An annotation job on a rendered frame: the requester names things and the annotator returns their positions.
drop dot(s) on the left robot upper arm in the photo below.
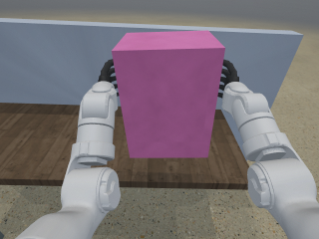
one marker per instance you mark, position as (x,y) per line
(88,194)

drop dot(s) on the carton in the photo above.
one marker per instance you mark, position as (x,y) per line
(168,85)

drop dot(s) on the right robot forearm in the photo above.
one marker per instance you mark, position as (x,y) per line
(262,139)

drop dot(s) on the right robot upper arm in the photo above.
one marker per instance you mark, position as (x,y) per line
(286,189)

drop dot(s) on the robot right hand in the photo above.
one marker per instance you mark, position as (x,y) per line
(230,76)

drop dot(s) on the robot left hand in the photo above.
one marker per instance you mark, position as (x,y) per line
(106,72)

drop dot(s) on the table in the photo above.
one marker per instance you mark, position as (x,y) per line
(36,143)

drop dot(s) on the left robot forearm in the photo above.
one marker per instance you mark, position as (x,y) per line
(96,124)

